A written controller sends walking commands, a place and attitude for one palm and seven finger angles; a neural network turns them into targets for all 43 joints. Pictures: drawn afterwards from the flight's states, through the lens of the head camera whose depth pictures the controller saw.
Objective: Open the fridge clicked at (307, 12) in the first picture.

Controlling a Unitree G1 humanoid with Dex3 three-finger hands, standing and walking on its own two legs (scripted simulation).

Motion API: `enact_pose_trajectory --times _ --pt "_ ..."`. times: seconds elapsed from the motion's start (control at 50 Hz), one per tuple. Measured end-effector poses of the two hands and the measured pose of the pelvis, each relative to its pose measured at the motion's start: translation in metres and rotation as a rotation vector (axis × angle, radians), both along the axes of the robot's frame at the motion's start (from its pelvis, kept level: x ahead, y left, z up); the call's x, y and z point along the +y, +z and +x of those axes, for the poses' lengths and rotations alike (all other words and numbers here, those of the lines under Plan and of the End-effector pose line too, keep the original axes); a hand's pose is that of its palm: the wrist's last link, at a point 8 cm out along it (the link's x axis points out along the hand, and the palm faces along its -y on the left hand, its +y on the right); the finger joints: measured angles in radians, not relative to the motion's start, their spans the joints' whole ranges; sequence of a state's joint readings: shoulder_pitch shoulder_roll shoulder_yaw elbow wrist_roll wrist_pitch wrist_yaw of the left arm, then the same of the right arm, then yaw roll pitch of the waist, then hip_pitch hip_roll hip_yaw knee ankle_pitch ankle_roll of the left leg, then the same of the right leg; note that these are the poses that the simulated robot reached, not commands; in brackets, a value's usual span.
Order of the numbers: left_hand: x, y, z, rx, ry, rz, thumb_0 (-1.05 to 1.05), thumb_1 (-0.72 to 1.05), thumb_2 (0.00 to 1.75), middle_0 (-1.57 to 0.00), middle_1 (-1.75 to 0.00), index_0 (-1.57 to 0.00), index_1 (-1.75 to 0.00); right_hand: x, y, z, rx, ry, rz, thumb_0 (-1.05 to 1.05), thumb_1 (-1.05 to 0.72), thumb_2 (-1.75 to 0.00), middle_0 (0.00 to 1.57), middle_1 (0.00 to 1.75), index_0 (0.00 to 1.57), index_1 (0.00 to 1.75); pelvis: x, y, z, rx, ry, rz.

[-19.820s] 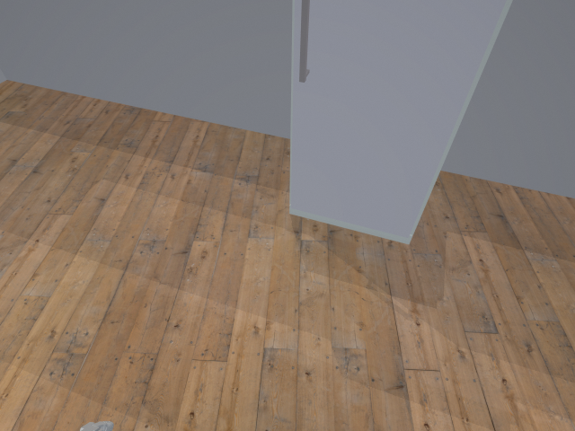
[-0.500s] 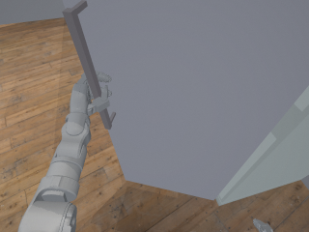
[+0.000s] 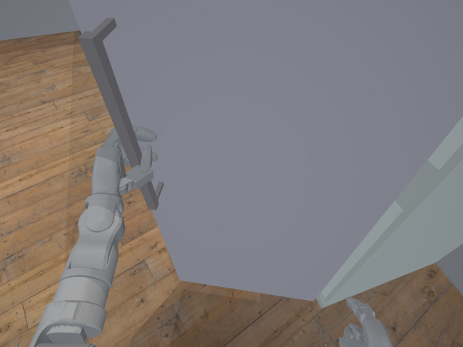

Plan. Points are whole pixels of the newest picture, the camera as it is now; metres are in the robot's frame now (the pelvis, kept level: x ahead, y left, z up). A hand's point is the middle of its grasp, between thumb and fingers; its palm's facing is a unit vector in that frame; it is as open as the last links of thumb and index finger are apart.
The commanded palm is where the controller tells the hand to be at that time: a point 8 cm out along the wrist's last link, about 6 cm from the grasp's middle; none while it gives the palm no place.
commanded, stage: stop walking and hold the door back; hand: left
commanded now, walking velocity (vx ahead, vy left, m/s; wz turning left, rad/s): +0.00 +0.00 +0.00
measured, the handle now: (135, 137) +0.42 +0.18 +0.15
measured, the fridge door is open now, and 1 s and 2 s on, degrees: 62 64 64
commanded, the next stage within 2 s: loosen the grip on the handle in 0.12 s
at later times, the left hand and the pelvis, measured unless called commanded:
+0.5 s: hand (140, 175) +0.35 +0.16 +0.12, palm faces +0.15 -0.98 -0.16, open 9.9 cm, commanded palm +0.32 +0.20 +0.12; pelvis -0.02 -0.02 -0.01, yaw +1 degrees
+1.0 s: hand (125, 179) +0.36 +0.19 +0.11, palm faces +0.15 -0.97 -0.17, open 14.6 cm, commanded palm +0.32 +0.25 +0.12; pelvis +0.00 -0.02 -0.01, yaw +2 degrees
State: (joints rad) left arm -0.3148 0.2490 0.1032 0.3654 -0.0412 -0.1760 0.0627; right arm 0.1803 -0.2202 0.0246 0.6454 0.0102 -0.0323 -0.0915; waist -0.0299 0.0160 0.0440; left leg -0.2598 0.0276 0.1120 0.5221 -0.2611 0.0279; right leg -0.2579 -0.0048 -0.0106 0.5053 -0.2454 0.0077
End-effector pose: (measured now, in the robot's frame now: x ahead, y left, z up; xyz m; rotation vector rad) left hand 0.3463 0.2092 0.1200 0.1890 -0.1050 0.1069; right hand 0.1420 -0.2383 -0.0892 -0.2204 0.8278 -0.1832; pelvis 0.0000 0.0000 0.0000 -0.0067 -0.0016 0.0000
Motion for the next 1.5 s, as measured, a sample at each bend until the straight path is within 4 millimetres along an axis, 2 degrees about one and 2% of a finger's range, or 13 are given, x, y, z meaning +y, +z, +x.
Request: enact_pose_trajectory --times 0.12,0.22,0.26,0.3,0.34,0.42,0.5,0.6,0.72,0.92,1.1,1.3,1.5 --pt "0.000 0.000 -0.005 0.001 -0.002 -0.003 -0.06 0.74 0.80 -0.45 -1.40 -0.44 -1.40 0.000 0.003 0.005 -0.016 -0.004 -0.004 0.01 -0.90 -0.90 0.20 0.30 0.20 0.30 0.001 0.001 0.000 0.001 -0.007 -0.001" --pt "0.000 0.000 -0.006 0.012 0.003 -0.005 -0.07 0.75 0.80 -0.45 -1.40 -0.43 -1.40 0.001 0.001 -0.001 0.003 -0.004 -0.003 0.01 -0.90 -0.90 0.20 0.30 0.20 0.30 0.001 0.001 -0.002 0.000 -0.007 -0.001" --pt "0.004 0.003 0.001 0.027 -0.027 0.059 -0.08 0.70 0.79 -0.45 -1.40 -0.43 -1.40 0.001 0.001 -0.006 0.009 0.009 0.004 0.01 -0.90 -0.90 0.20 0.30 0.20 0.30 -0.001 0.002 -0.006 -0.003 -0.010 0.002" --pt "0.008 0.003 0.008 0.065 -0.041 0.007 -0.08 0.64 0.78 -0.45 -1.40 -0.44 -1.40 0.000 0.005 -0.011 -0.010 0.016 0.023 0.01 -0.90 -0.90 0.20 0.30 0.20 0.30 -0.005 0.001 -0.008 0.016 0.006 0.014" --pt "0.011 0.005 0.004 0.068 -0.026 -0.066 -0.07 0.58 0.75 -0.45 -1.40 -0.44 -1.40 -0.003 0.007 -0.016 -0.043 0.027 0.033 0.01 -0.90 -0.90 0.20 0.30 0.20 0.30 -0.006 0.001 -0.010 0.016 0.009 0.016" --pt "0.009 0.012 -0.014 0.004 0.016 -0.056 -0.04 0.39 0.66 -0.45 -1.40 -0.42 -1.38 -0.012 0.004 -0.025 -0.079 0.039 0.047 0.01 -0.90 -0.90 0.20 0.30 0.20 0.30 -0.009 -0.003 -0.013 0.009 0.014 0.015" --pt "0.004 0.009 -0.023 -0.027 0.029 -0.023 -0.02 0.08 0.51 -0.45 -1.40 -0.36 -1.36 -0.022 -0.003 -0.036 -0.058 0.044 0.036 0.01 -0.90 -0.90 0.20 0.30 0.20 0.30 -0.016 -0.007 -0.018 0.007 0.023 0.017" --pt "0.001 0.006 -0.026 -0.033 0.018 -0.002 -0.01 -0.26 0.34 -0.42 -1.36 -0.35 -1.34 -0.032 -0.009 -0.043 -0.027 0.040 0.016 0.01 -0.90 -0.90 0.20 0.30 0.20 0.30 -0.022 -0.009 -0.022 0.012 0.031 0.016" --pt "0.011 0.003 -0.024 -0.018 0.017 0.003 -0.01 -0.46 0.24 -0.36 -1.28 -0.33 -1.27 -0.036 -0.008 -0.039 -0.021 0.029 0.007 0.02 -0.90 -0.90 0.20 0.30 0.20 0.30 -0.025 -0.007 -0.018 0.022 0.026 0.014" --pt "0.019 0.000 -0.021 -0.027 0.012 -0.012 -0.02 -0.54 0.20 -0.29 -1.19 -0.27 -1.18 -0.025 -0.007 -0.009 -0.037 0.072 0.011 0.01 -0.90 -0.90 0.20 0.30 0.20 0.30 -0.020 -0.008 -0.004 0.048 0.037 0.009" --pt "0.054 -0.004 -0.019 0.002 0.055 -0.007 -0.02 -0.55 0.20 -0.28 -1.17 -0.26 -1.15 -0.012 -0.004 0.011 -0.051 0.074 0.017 0.01 -0.90 -0.90 0.20 0.30 0.20 0.30 -0.013 -0.009 0.006 0.062 0.037 0.003" --pt "0.077 -0.003 -0.027 0.004 0.040 -0.007 -0.02 -0.55 0.20 -0.26 -1.15 -0.25 -1.15 -0.004 -0.007 0.014 -0.031 0.074 0.013 0.01 -0.90 -0.90 0.20 0.30 0.20 0.30 -0.003 -0.010 0.014 0.070 0.040 -0.004" --pt "0.104 -0.003 -0.034 0.002 0.059 -0.003 -0.02 -0.55 0.20 -0.25 -1.15 -0.25 -1.15 0.000 -0.008 0.008 -0.017 0.070 -0.008 0.01 -0.90 -0.90 0.20 0.30 0.20 0.30 0.001 -0.012 0.010 0.073 0.046 -0.011"
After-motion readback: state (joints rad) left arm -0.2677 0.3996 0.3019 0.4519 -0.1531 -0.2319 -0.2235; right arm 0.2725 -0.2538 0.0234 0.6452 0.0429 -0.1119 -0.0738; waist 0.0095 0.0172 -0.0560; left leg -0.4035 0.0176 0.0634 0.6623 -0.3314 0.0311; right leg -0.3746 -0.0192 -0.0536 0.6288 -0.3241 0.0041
